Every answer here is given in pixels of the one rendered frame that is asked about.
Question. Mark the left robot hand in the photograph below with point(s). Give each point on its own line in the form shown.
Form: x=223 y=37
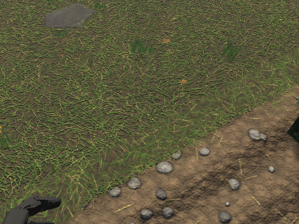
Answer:
x=30 y=207

